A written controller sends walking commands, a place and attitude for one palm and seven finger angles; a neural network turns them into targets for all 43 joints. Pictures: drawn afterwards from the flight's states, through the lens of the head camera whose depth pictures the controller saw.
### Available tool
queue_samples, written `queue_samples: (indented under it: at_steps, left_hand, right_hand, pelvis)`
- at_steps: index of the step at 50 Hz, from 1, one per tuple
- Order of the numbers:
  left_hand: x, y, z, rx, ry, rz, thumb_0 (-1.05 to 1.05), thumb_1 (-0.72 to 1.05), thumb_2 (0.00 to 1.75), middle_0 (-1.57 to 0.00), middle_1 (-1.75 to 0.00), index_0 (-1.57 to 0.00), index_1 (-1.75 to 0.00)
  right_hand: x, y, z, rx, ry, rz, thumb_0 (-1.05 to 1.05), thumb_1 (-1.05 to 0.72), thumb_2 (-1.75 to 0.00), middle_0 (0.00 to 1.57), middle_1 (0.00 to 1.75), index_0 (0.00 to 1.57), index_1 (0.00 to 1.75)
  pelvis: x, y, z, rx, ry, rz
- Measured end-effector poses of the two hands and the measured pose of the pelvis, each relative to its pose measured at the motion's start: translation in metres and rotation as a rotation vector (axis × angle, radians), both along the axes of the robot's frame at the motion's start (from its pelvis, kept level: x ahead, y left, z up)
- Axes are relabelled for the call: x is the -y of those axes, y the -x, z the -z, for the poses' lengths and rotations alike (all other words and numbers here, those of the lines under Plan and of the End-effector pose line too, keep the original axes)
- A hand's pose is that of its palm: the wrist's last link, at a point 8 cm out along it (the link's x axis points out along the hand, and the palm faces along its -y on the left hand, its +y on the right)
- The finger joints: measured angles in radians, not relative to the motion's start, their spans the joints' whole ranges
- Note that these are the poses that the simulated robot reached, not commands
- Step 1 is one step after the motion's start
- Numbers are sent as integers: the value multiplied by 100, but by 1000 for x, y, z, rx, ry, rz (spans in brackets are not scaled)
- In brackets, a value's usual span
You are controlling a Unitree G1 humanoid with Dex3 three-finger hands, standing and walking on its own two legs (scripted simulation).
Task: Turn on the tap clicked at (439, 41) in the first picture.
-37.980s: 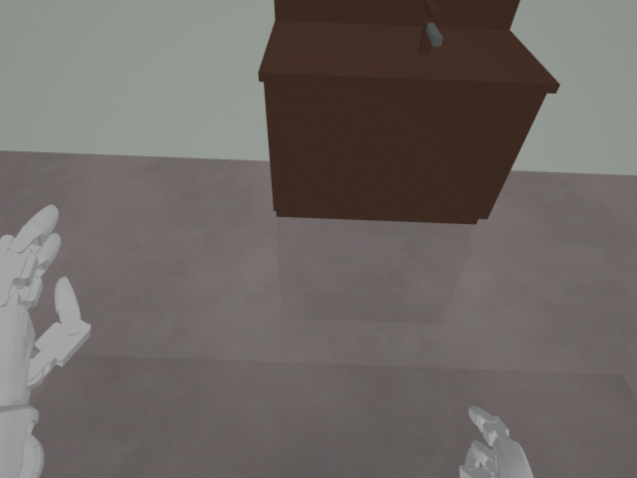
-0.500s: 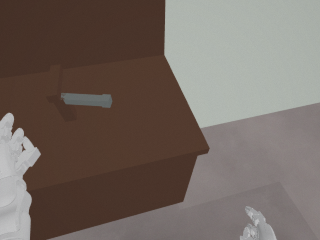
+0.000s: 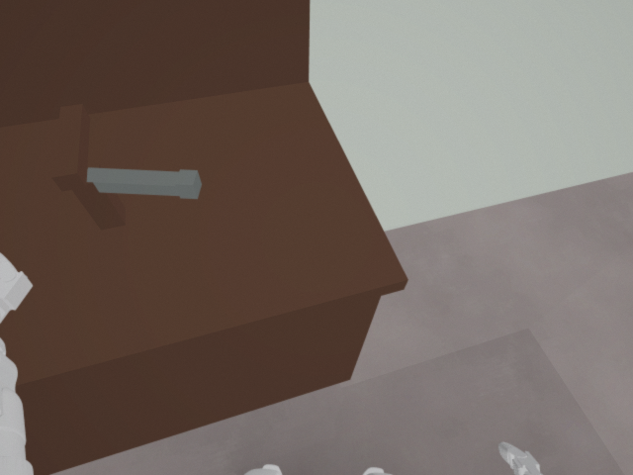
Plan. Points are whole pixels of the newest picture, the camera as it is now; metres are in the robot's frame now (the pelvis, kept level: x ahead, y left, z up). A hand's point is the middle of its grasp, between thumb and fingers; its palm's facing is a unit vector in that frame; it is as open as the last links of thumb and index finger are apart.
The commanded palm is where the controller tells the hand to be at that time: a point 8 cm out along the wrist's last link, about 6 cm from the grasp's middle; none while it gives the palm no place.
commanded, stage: reach beside the lever's end, fingers flat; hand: left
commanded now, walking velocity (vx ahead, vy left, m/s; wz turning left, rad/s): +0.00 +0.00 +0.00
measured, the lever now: (188, 184) +0.47 +0.21 +0.07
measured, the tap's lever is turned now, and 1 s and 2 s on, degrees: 71 71 71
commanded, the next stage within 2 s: push the lever round in 0.42 s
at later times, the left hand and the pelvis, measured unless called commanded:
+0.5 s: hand (13, 284) +0.31 +0.38 +0.06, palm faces +0.56 -0.82 -0.11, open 7.8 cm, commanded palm +0.27 +0.40 +0.06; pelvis +0.00 +0.01 -0.01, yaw +0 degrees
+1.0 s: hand (47, 279) +0.32 +0.34 +0.06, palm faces +0.55 -0.83 -0.10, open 7.8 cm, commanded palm +0.28 +0.37 +0.06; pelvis +0.00 +0.01 +0.00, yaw +0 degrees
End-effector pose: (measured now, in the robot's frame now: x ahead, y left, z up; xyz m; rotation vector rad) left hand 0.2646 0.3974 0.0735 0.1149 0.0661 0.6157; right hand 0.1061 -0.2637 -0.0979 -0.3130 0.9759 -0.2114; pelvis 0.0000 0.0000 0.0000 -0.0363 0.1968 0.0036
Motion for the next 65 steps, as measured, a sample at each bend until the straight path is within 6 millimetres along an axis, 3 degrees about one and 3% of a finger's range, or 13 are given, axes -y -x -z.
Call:
queue_samples:
  at_steps: [12, 25, 40, 50, 65]
  left_hand:
    - [-6, -16, 10, 8, 11, 40, 1, 90, 90, -16, -15, -15, -15]
    - [-17, 2, 12, 24, 6, 16, 1, 90, 90, -15, -15, -15, -15]
    - [10, -14, 12, 23, 16, 44, 1, 90, 90, -16, -15, -15, -15]
    - [21, -6, 9, 34, 4, 31, 1, 90, 90, -16, -15, -15, -15]
    - [42, -21, 7, 31, 6, 30, 1, 90, 90, -16, -15, -15, -15]
  right_hand:
    - [-4, 13, 4, -44, 5, 16, 1, -91, -90, 21, 30, 21, 30]
    - [-16, 7, 4, -35, -2, 0, 1, -91, -90, 21, 30, 21, 30]
    - [-27, -15, -1, 27, -27, -19, 1, -91, -90, 21, 30, 21, 30]
    - [-20, -9, 4, 5, -37, -16, 1, -91, -90, 21, 30, 21, 30]
    - [-1, 0, 6, 4, -37, 12, 1, -91, -90, 21, 30, 21, 30]
  pelvis:
    - [-6, 1, 5, -31, 9, 8]
    - [-13, 0, 6, -25, 19, -2]
    - [-14, -2, 3, -16, 14, 1]
    - [-8, -1, 4, -8, 9, -4]
    - [7, 2, 4, -8, -4, 7]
